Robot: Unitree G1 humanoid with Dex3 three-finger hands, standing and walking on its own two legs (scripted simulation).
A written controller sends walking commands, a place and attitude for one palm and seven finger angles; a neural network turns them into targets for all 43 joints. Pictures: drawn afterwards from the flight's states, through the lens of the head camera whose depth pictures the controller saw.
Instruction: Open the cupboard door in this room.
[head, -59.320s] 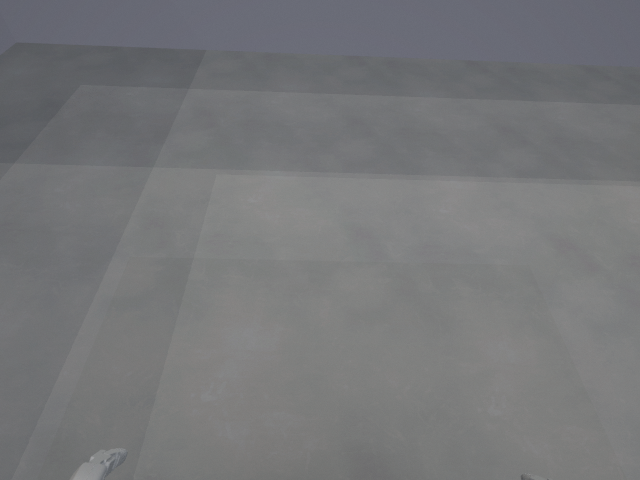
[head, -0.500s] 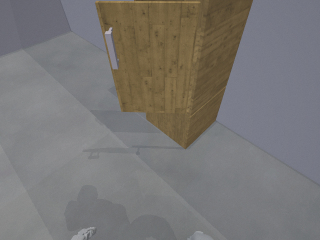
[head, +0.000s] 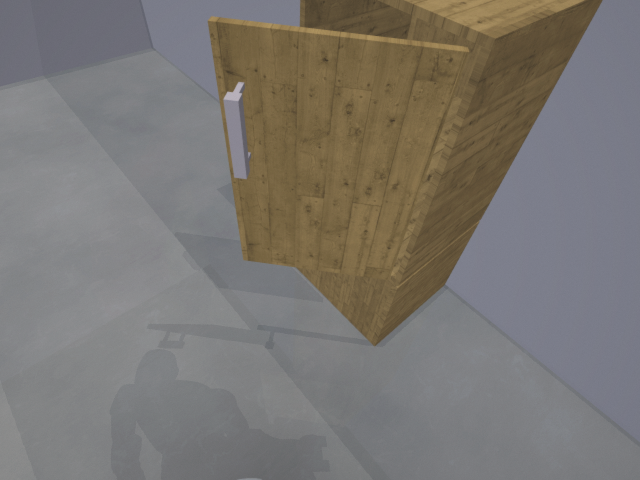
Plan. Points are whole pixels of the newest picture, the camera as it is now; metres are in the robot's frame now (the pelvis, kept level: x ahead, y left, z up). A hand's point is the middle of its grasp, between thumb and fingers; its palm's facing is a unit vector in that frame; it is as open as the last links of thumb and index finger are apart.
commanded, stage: come to a stop and stand still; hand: left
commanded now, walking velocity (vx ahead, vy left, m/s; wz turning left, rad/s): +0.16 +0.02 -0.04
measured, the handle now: (241, 131) +0.64 +0.20 +0.07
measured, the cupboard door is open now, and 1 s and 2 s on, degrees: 42 42 42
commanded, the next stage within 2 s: look again from close up in 1.40 s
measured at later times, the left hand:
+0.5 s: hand out of the picture +0.14 +0.17 -0.16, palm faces -0.01 -0.95 -0.31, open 7.4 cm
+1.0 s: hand out of the picture +0.04 +0.19 -0.18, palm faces +0.09 -0.97 -0.21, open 7.4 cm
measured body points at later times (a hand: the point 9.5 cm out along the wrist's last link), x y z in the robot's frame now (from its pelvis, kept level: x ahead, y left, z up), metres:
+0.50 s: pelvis +0.06 -0.04 +0.00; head +0.11 -0.06 +0.45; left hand +0.14 +0.22 -0.13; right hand +0.08 -0.28 -0.17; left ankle +0.06 +0.10 -0.71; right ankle +0.04 -0.14 -0.73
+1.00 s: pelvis +0.04 -0.01 +0.01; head +0.06 +0.01 +0.46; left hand +0.03 +0.24 -0.16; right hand +0.13 -0.24 -0.13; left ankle +0.03 +0.10 -0.73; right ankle +0.04 -0.14 -0.72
